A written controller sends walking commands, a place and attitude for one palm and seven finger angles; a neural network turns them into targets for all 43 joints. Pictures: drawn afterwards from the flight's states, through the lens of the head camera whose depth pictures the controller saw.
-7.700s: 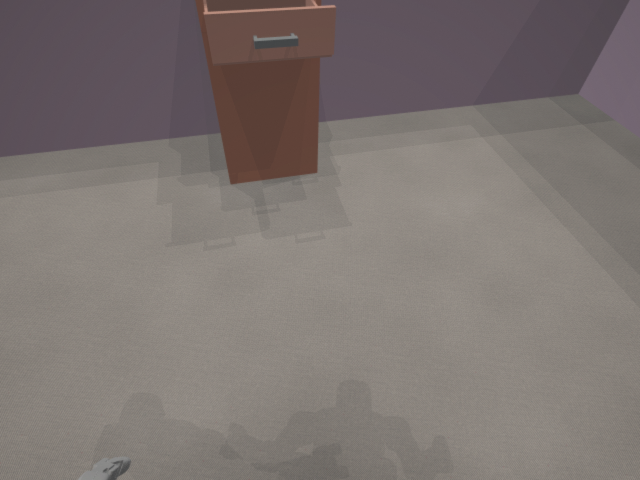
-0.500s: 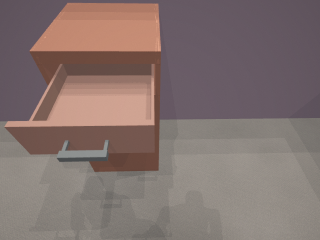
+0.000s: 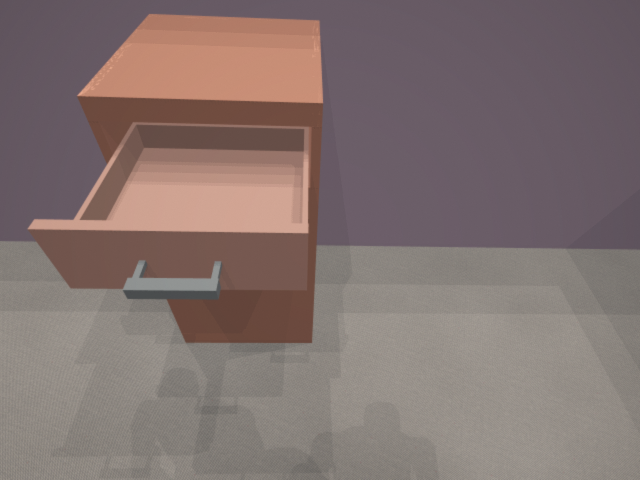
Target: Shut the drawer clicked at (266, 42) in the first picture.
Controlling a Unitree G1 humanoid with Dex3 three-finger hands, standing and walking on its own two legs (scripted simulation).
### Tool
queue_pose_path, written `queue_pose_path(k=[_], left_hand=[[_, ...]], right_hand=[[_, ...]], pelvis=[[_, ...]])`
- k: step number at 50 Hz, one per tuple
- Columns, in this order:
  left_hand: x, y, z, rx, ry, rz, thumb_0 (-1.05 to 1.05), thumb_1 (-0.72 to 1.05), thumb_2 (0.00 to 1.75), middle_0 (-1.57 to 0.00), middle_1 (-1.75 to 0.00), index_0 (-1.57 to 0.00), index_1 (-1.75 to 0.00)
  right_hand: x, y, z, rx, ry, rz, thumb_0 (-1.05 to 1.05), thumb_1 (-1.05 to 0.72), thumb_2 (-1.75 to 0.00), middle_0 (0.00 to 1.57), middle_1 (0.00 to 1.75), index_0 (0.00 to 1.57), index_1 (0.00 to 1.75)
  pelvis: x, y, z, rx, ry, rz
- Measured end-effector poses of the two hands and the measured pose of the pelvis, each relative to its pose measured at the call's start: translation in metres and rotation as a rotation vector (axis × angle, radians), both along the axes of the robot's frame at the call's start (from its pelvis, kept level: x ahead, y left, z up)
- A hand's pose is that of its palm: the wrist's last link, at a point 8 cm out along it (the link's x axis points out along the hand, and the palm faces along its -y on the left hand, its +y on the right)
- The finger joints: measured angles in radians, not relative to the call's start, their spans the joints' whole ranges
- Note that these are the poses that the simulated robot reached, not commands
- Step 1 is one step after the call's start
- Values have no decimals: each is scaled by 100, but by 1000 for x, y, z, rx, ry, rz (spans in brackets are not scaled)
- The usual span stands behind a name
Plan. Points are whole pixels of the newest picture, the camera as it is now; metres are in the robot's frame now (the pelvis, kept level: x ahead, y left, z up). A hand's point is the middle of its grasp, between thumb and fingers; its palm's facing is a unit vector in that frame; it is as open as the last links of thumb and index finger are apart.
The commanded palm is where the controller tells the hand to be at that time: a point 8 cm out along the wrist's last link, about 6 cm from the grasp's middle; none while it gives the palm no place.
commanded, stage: shuffle to correct the standing spot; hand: left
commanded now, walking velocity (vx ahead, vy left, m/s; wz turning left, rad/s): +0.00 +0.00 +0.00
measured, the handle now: (176, 277) +0.38 +0.24 +0.01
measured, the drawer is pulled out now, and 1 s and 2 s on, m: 0.28 0.28 0.28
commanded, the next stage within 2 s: come to a stop and stand still in 0.52 s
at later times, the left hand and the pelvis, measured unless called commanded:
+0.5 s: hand out of the picture +0.05 +0.19 -0.18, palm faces +0.06 -0.98 -0.17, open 7.4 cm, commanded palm none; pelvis +0.05 +0.02 +0.00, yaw +2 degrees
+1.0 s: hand out of the picture +0.09 +0.21 -0.18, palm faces +0.08 -0.98 -0.16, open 7.4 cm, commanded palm none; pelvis +0.10 +0.05 +0.00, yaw +1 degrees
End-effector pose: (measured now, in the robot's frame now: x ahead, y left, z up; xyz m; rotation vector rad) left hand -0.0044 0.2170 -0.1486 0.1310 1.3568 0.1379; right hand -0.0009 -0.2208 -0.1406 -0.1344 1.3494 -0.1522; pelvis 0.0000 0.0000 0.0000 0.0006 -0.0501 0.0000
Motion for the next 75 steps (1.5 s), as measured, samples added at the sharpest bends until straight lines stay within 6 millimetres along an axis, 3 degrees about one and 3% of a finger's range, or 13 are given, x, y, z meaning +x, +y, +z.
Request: queue_pose_path(k=[9, 16, 20, 26, 30, 36, 39, 44, 49, 53, 58, 67, 75], left_hand=[[-25, -3, -2, -20, 57, 37, 1, 91, 90, -20, -30, -20, -30], [-28, 12, -13, -32, 85, 83, 1, 91, 90, -20, -30, -20, -30], [-7, 19, -8, -28, 83, 50, 1, 91, 90, -20, -30, -20, -30], [52, 20, 0, 10, -40, 40, 2, 93, 90, -20, -30, -20, -30], [66, 24, 3, 28, -79, 84, 2, 94, 90, -20, -30, -20, -30], [63, 23, 2, -12, 4, 102, 1, 92, 90, -20, -30, -20, -30], [64, 26, -12, -50, 55, 109, 1, 92, 90, -20, -30, -20, -30], [73, 34, -19, -63, 101, 110, 1, 91, 90, -20, -30, -20, -30], [87, 44, -8, -26, 84, 76, 1, 91, 90, -20, -30, -20, -30], [99, 50, -1, 26, 38, 46, 1, 91, 90, -20, -30, -20, -30], [106, 43, 4, 93, -70, 25, 1, 91, 90, -20, -30, -20, -30], [85, 5, 13, 62, -92, 26, 1, 92, 90, -20, -30, -20, -30], [59, -8, 0, 2, -46, 46, 1, 94, 90, -20, -30, -20, -30]], right_hand=[[-23, 5, -2, 8, 83, 3, 0, -91, -89, 20, 30, 20, 30], [-22, 14, -1, -20, 109, 3, 0, -91, -89, 20, 30, 20, 30], [-22, 24, 2, -9, 106, -28, 0, -91, -89, 20, 30, 20, 30], [-14, 35, -7, 49, 159, -23, 0, -91, -89, 20, 30, 20, 30], [15, 35, -14, 62, 171, 13, 0, -91, -89, 20, 30, 20, 30], [100, 33, 1, 5, 31, 51, 2, -93, -89, 20, 30, 20, 30], [133, 31, 0, -49, -43, 64, 2, -95, -89, 20, 30, 20, 30], [166, 46, 4, -68, -76, 82, 1, -94, -90, 20, 30, 20, 30], [182, 50, 5, -57, -118, 78, 0, -95, -89, 20, 30, 20, 30], [175, 40, 1, -36, -142, 53, 0, -94, -89, 20, 30, 21, 30], [151, 16, -18, 6, -133, 30, 0, -92, -89, 21, 30, 21, 30], [91, -13, -8, 15, -29, -11, 0, -92, -89, 20, 30, 20, 30], [47, -10, 1, -11, 42, -1, 0, -92, -90, 20, 30, 20, 30]], pelvis=[[-1, 2, -1, -10, 15, 17], [12, 16, -8, -14, 23, 32], [27, 19, -3, -12, 32, 24], [50, 14, -6, 14, 42, 31], [65, 17, -8, -13, 33, 62], [91, 31, 1, -6, 31, 57], [104, 45, -8, -32, 16, 47], [115, 54, -10, -5, 21, 33], [103, 51, -4, -9, 43, 24], [89, 40, -4, -6, 50, 6], [71, 17, -16, 22, 41, 5], [58, -6, -3, 16, 32, 23], [48, -14, 0, 0, 20, 16]])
